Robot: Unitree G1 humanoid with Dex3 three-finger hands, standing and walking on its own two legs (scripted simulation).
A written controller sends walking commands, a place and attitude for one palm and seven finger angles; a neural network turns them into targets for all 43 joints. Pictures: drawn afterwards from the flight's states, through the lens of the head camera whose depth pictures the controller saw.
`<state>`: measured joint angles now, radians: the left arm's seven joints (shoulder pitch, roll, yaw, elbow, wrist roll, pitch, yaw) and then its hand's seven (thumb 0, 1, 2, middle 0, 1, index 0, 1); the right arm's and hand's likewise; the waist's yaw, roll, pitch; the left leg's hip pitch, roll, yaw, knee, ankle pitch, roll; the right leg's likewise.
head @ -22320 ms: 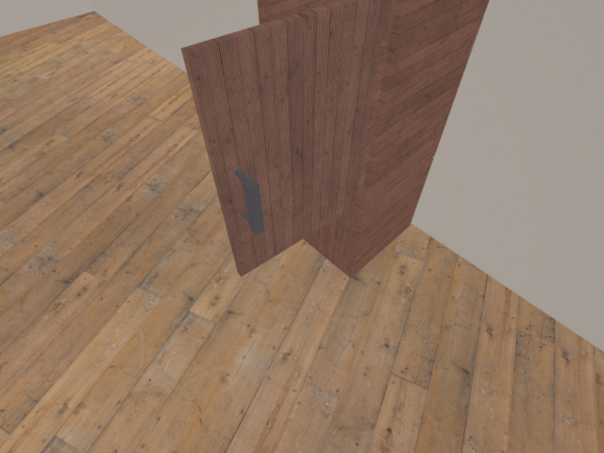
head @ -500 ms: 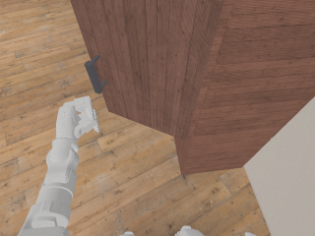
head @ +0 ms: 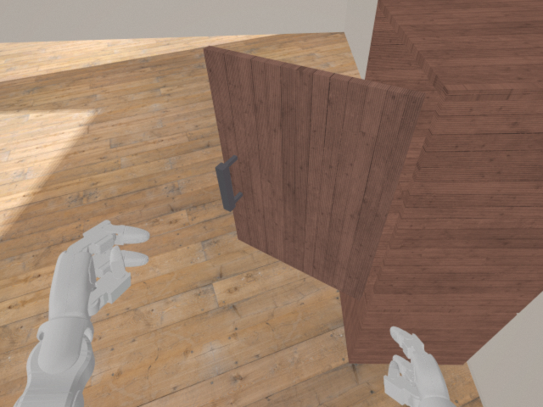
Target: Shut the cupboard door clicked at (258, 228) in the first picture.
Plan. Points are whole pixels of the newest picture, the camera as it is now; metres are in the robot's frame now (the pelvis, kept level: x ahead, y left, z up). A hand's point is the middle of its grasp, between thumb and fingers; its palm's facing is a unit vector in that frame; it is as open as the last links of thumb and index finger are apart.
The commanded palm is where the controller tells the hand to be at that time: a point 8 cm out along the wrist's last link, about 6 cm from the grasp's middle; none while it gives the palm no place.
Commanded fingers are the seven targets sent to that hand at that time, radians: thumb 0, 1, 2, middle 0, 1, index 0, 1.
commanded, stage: draw the hand back to the body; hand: left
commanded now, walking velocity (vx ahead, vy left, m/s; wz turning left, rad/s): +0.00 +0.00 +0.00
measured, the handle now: (231, 183) +0.63 +0.18 -0.07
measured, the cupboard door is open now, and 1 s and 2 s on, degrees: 59 59 59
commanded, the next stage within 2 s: step back with the hand held close in 0.62 s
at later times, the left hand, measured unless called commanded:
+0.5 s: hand (50, 310) +0.17 +0.26 +0.15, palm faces +0.47 -0.78 -0.40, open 7.3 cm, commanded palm +0.12 +0.30 +0.17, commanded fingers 0.00 0.90 0.90 -0.20 -0.30 -0.20 -0.30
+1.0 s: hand (58, 303) +0.18 +0.26 +0.15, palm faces +0.38 -0.77 -0.50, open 7.4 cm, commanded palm +0.12 +0.30 +0.17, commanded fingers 0.00 0.90 0.90 -0.20 -0.30 -0.20 -0.30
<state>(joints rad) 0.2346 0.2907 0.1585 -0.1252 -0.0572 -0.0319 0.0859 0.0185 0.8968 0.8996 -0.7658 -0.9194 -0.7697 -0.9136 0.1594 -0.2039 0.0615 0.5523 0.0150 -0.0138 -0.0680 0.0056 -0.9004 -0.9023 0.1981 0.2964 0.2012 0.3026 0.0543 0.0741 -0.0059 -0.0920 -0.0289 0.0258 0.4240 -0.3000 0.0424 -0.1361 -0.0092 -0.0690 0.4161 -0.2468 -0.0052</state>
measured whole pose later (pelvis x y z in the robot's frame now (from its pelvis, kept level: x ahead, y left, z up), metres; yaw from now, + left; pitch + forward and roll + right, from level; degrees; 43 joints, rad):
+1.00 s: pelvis -0.02 +0.00 +0.00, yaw -1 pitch +1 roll -1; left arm 0.55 0.38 0.39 -0.41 -0.06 -0.17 0.12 0.02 0.89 0.90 -0.21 -0.31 -0.21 -0.30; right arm 0.19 -0.27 -0.03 0.60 0.01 -0.01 -0.08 0.01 -0.90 -0.90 0.20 0.30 0.20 0.30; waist 0.00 0.08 -0.01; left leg -0.22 -0.03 0.04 0.50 -0.30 0.05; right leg -0.27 -0.01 -0.06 0.48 -0.24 0.00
